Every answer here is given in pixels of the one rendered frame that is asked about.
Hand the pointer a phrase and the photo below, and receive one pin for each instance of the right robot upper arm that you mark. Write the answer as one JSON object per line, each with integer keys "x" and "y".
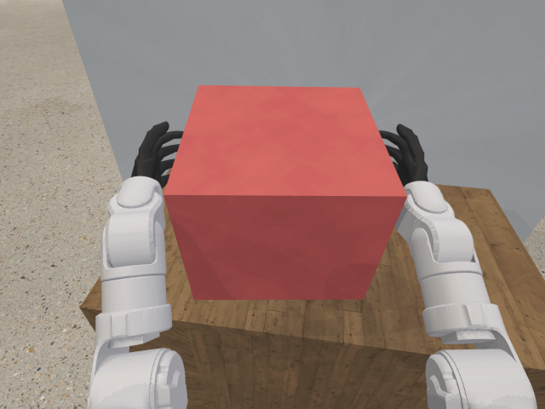
{"x": 476, "y": 379}

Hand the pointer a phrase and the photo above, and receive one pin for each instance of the left robot forearm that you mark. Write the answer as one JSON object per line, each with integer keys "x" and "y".
{"x": 132, "y": 269}

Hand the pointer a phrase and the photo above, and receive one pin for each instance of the pedestal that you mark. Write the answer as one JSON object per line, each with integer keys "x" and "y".
{"x": 366, "y": 353}

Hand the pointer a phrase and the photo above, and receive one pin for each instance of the robot right hand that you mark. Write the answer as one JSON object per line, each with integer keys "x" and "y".
{"x": 410, "y": 156}

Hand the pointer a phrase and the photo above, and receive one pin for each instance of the robot left hand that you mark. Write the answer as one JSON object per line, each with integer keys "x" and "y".
{"x": 149, "y": 160}

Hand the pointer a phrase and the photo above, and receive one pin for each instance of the carton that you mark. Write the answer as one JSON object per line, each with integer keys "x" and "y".
{"x": 282, "y": 193}

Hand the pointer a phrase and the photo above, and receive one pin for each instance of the right robot forearm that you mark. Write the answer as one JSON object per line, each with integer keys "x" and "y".
{"x": 457, "y": 305}

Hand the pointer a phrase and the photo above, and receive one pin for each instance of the left robot upper arm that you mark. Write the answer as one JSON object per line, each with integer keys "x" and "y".
{"x": 148, "y": 379}

